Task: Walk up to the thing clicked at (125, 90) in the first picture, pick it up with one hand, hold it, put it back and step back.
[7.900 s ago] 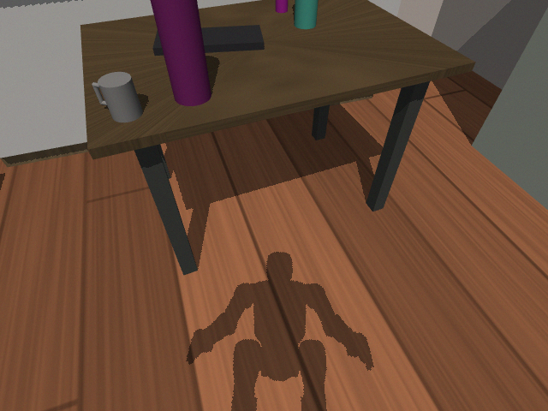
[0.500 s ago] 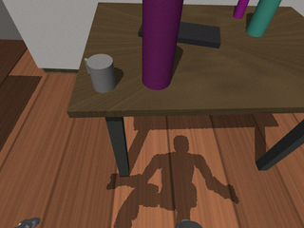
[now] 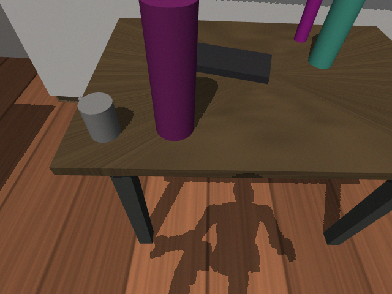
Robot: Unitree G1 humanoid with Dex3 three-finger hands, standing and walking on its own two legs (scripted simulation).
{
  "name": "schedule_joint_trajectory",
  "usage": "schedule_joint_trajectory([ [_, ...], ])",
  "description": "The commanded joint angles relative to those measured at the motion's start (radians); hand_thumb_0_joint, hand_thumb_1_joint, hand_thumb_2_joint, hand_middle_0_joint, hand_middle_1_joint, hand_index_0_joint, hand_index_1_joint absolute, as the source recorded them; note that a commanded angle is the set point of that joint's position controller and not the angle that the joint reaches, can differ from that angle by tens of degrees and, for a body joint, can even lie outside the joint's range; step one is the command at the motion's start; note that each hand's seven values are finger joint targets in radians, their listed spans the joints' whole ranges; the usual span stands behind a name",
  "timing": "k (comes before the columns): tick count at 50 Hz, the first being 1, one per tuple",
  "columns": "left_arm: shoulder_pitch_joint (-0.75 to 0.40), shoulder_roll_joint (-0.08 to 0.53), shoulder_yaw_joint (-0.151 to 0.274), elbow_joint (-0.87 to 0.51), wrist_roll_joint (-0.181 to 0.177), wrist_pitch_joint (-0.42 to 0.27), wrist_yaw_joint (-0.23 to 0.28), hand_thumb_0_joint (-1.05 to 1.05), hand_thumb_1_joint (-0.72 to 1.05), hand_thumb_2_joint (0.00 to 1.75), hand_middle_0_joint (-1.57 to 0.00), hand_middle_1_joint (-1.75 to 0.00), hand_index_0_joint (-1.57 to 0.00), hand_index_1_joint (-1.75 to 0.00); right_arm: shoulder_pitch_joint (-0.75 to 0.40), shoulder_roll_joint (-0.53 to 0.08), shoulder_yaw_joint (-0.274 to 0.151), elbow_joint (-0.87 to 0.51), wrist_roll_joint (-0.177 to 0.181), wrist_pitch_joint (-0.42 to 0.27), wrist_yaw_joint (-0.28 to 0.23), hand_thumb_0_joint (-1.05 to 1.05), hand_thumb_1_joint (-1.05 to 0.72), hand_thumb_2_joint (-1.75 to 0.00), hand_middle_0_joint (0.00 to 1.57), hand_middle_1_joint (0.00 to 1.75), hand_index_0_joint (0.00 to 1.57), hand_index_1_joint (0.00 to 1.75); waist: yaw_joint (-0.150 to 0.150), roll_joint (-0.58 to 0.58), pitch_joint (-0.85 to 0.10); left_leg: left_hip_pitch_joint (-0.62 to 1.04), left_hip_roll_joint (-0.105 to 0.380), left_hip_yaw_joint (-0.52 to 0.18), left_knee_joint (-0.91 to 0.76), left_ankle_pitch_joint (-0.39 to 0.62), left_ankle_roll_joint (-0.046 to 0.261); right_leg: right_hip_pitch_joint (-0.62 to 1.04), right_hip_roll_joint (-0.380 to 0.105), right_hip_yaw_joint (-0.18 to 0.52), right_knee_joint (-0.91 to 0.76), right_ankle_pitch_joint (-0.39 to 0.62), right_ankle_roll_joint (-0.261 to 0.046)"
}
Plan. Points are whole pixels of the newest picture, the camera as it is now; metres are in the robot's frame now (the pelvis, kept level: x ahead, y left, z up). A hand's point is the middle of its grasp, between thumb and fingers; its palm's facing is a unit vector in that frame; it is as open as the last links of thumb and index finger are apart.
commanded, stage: walk up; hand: left
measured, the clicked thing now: (96, 115) +0.52 +0.27 +0.05
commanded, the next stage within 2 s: stand in 1.46 s
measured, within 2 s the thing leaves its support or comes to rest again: neither
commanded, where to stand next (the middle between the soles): +0.09 +0.03 m, yaw +2 degrees
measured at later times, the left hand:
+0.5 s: hand out of the picture +0.09 +0.27 -0.13, palm faces +0.04 -0.93 -0.38, open 7.4 cm
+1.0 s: hand out of the picture +0.07 +0.27 -0.13, palm faces +0.06 -0.93 -0.36, open 7.4 cm
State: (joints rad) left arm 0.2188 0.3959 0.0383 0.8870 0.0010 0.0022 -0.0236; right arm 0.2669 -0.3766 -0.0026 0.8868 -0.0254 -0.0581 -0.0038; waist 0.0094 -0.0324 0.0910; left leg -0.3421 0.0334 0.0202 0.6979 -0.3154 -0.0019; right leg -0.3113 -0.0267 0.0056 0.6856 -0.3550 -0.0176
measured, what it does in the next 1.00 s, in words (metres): steps on the spot: left foot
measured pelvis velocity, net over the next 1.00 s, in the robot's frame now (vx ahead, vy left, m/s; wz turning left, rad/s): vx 0.02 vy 0.00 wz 0.06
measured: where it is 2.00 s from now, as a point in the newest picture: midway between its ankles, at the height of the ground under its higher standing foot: outside the picture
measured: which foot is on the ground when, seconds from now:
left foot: down 0.00-0.02, up 0.04-0.24, down 0.26-1.00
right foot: down 0.00-1.00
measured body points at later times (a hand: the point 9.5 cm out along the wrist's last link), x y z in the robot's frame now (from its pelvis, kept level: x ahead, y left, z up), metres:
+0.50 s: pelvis +0.01 +0.00 +0.02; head +0.02 +0.00 +0.47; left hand +0.09 +0.32 -0.10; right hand +0.12 -0.30 -0.11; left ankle +0.02 +0.13 -0.72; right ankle +0.02 -0.14 -0.72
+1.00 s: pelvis +0.02 +0.00 +0.03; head +0.02 +0.00 +0.48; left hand +0.07 +0.32 -0.10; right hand +0.12 -0.29 -0.10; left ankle +0.02 +0.13 -0.72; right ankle +0.02 -0.14 -0.72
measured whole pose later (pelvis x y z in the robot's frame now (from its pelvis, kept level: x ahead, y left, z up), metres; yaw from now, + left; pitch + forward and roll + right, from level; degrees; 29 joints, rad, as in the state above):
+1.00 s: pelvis +0.02 +0.00 +0.03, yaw +4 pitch -2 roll +0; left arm 0.10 0.37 0.01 1.17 0.01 -0.02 -0.01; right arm 0.09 -0.35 -0.01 1.15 -0.01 0.00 0.02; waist 0.01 0.01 0.04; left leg -0.14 0.01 -0.03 0.36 -0.19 -0.01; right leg -0.11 -0.05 -0.06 0.33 -0.19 0.04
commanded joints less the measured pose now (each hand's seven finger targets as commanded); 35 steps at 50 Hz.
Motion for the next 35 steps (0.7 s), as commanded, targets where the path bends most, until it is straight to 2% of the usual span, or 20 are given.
schedule_joint_trajectory([
  [1,0.024,0.305,0.078,-0.018,0.016,-0.069,0.036,0.0,0.9,0.9,-0.2,-0.3,-0.2,-0.3,-0.026,-0.173,-0.062,-0.059,0.019,0.022,-0.012,0.0,-0.9,-0.9,0.2,0.3,0.2,0.3,0.008,-0.063,-0.082,-0.144,-0.013,-0.044,0.072,-0.065,0.027,0.114,-0.303,0.447,-0.351,0.071,-0.143],
  [2,-0.038,0.323,0.075,-0.022,0.014,-0.07,0.035,0.0,0.9,0.9,-0.2,-0.3,-0.2,-0.3,-0.043,-0.221,-0.081,-0.036,0.017,0.032,-0.018,0.0,-0.9,-0.9,0.2,0.3,0.2,0.3,0.0,-0.062,-0.05,-0.068,0.001,-0.067,0.147,-0.229,0.028,0.007,-0.351,0.46,-0.335,0.084,-0.212],
  [3,-0.035,0.284,0.065,-0.02,0.016,-0.075,0.037,0.0,0.9,0.9,-0.2,-0.3,-0.2,-0.3,-0.058,-0.22,-0.082,-0.026,0.02,0.034,-0.013,0.0,-0.9,-0.9,0.2,0.3,0.2,0.3,0.0,-0.034,-0.05,-0.092,-0.001,-0.093,0.146,-0.241,0.033,0.062,-0.321,0.414,-0.302,0.192,-0.211],
  [4,-0.031,0.272,0.061,-0.009,0.014,-0.079,0.041,0.0,0.9,0.9,-0.2,-0.3,-0.2,-0.3,-0.074,-0.208,-0.076,-0.022,0.023,0.036,-0.01,0.0,-0.9,-0.9,0.2,0.3,0.2,0.3,0.011,-0.045,-0.046,-0.121,-0.002,-0.113,0.133,-0.223,0.038,0.104,-0.298,0.361,-0.279,0.299,-0.191],
  [6,-0.031,0.279,0.062,0.008,0.02,-0.085,0.046,0.0,0.9,0.9,-0.2,-0.3,-0.2,-0.3,-0.069,-0.198,-0.078,-0.006,0.023,0.033,-0.008,0.0,-0.9,-0.9,0.2,0.3,0.2,0.3,0.009,-0.134,-0.074,-0.116,0.013,-0.094,0.104,-0.175,0.038,0.165,-0.289,0.304,-0.253,0.481,-0.176],
  [8,-0.036,0.265,0.057,0.009,0.014,-0.084,0.048,0.0,0.9,0.9,-0.2,-0.3,-0.2,-0.3,-0.064,-0.193,-0.076,0.011,0.02,0.03,-0.007,0.0,-0.9,-0.9,0.2,0.3,0.2,0.3,0.008,-0.14,-0.115,-0.068,0.008,-0.062,0.04,-0.145,0.036,0.203,-0.269,0.239,-0.201,0.661,-0.166],
  [10,-0.067,0.255,0.049,0.012,0.007,-0.078,0.049,0.0,0.9,0.9,-0.2,-0.3,-0.2,-0.3,-0.066,-0.179,-0.076,0.028,0.018,0.028,-0.004,0.0,-0.9,-0.9,0.2,0.3,0.2,0.3,-0.008,-0.143,-0.132,0.034,-0.006,-0.027,-0.081,-0.037,0.037,0.166,-0.228,0.16,-0.154,0.702,-0.134],
  [12,-0.092,0.237,0.039,0.014,-0.002,-0.07,0.047,0.0,0.9,0.9,-0.2,-0.3,-0.2,-0.3,-0.062,-0.192,-0.085,0.051,0.012,0.023,-0.002,0.0,-0.9,-0.9,0.2,0.3,0.2,0.3,-0.021,-0.106,-0.149,0.178,0.011,-0.041,-0.177,0.261,0.047,0.079,-0.178,0.096,-0.122,0.607,-0.077],
  [13,-0.092,0.211,0.03,0.008,-0.003,-0.068,0.045,0.0,0.9,0.9,-0.2,-0.3,-0.2,-0.3,-0.067,-0.227,-0.093,0.051,0.008,0.019,-0.001,0.0,-0.9,-0.9,0.2,0.3,0.2,0.3,-0.02,-0.053,-0.182,0.242,0.068,-0.114,-0.171,0.409,0.072,0.036,-0.14,0.065,-0.101,0.496,-0.041],
  [14,-0.076,0.199,0.027,0.024,-0.009,-0.065,0.045,0.0,0.9,0.9,-0.2,-0.3,-0.2,-0.3,-0.126,-0.253,-0.093,0.046,0.017,0.017,0.005,0.0,-0.9,-0.9,0.2,0.3,0.2,0.3,0.007,0.002,-0.188,0.218,0.106,-0.168,-0.148,0.379,0.097,0.031,-0.08,0.033,-0.139,0.292,-0.012],
  [15,-0.098,0.205,0.027,0.04,0.0,-0.066,0.046,0.0,0.9,0.9,-0.2,-0.3,-0.2,-0.3,-0.142,-0.245,-0.09,0.052,0.026,0.02,0.009,0.0,-0.9,-0.9,0.2,0.3,0.2,0.3,0.0,0.002,-0.187,0.183,0.111,-0.161,-0.142,0.325,0.102,0.073,-0.077,0.03,-0.169,0.186,-0.012],
  [16,-0.115,0.213,0.027,0.048,0.004,-0.068,0.046,0.0,0.9,0.9,-0.2,-0.3,-0.2,-0.3,-0.155,-0.229,-0.079,0.062,0.027,0.025,0.012,0.0,-0.9,-0.9,0.2,0.3,0.2,0.3,0.0,0.0,-0.173,0.169,0.083,-0.124,-0.145,0.301,0.078,0.081,-0.1,0.062,-0.216,0.161,-0.023],
  [17,-0.137,0.223,0.029,0.054,0.008,-0.069,0.044,0.0,0.9,0.9,-0.2,-0.3,-0.2,-0.3,-0.154,-0.222,-0.075,0.072,0.024,0.03,0.011,0.0,-0.9,-0.9,0.2,0.3,0.2,0.3,-0.015,-0.005,-0.17,0.153,0.065,-0.102,-0.149,0.283,0.066,0.106,-0.121,0.079,-0.23,0.178,-0.034],
  [19,-0.142,0.231,0.026,0.071,0.005,-0.067,0.042,0.0,0.9,0.9,-0.2,-0.3,-0.2,-0.3,-0.161,-0.221,-0.065,0.096,0.023,0.033,0.009,0.0,-0.9,-0.9,0.2,0.3,0.2,0.3,-0.012,0.038,-0.149,0.163,0.06,-0.1,-0.184,0.252,0.055,0.091,-0.14,0.086,-0.242,0.195,-0.047],
  [22,-0.161,0.212,0.018,0.106,0.002,-0.06,0.039,0.0,0.9,0.9,-0.2,-0.3,-0.2,-0.3,-0.2,-0.221,-0.055,0.119,0.024,0.032,0.013,0.0,-0.9,-0.9,0.2,0.3,0.2,0.3,0.001,0.044,-0.118,0.142,0.091,-0.146,-0.266,0.238,0.065,0.116,-0.094,0.035,-0.252,0.169,-0.02],
  [24,-0.168,0.206,0.016,0.126,0.002,-0.058,0.037,0.0,0.9,0.9,-0.2,-0.3,-0.2,-0.3,-0.207,-0.22,-0.05,0.137,0.024,0.032,0.014,0.0,-0.9,-0.9,0.2,0.3,0.2,0.3,0.005,0.04,-0.113,0.138,0.096,-0.151,-0.302,0.227,0.061,0.15,-0.085,0.028,-0.283,0.155,-0.018],
  [26,-0.169,0.2,0.014,0.145,0.002,-0.056,0.035,0.0,0.9,0.9,-0.2,-0.3,-0.2,-0.3,-0.228,-0.22,-0.049,0.151,0.023,0.032,0.013,0.0,-0.9,-0.9,0.2,0.3,0.2,0.3,0.009,0.068,-0.11,0.138,0.094,-0.15,-0.327,0.211,0.054,0.175,-0.087,0.026,-0.31,0.156,-0.016],
  [31,-0.196,0.192,0.01,0.174,0.007,-0.05,0.028,0.0,0.9,0.9,-0.2,-0.3,-0.2,-0.3,-0.237,-0.21,-0.049,0.181,0.015,0.034,0.012,0.0,-0.9,-0.9,0.2,0.3,0.2,0.3,0.003,0.087,-0.081,0.114,0.092,-0.156,-0.412,0.077,0.039,0.2,-0.085,0.017,-0.366,0.106,-0.007],
  [34,-0.181,0.188,0.008,0.19,0.007,-0.05,0.026,0.0,0.9,0.9,-0.2,-0.3,-0.2,-0.3,-0.248,-0.206,-0.05,0.184,0.015,0.033,0.013,0.0,-0.9,-0.9,0.2,0.3,0.2,0.3,0.009,0.096,-0.087,0.132,0.092,-0.159,-0.434,0.059,0.036,0.206,-0.087,0.014,-0.381,0.122,-0.001],
  [35,-0.178,0.188,0.01,0.2,0.009,-0.051,0.026,0.0,0.9,0.9,-0.2,-0.3,-0.2,-0.3,-0.248,-0.201,-0.05,0.186,0.016,0.032,0.013,0.0,-0.9,-0.9,0.2,0.3,0.2,0.3,0.007,0.09,-0.091,0.141,0.093,-0.156,-0.429,0.092,0.034,0.213,-0.087,0.011,-0.385,0.131,0.0],
])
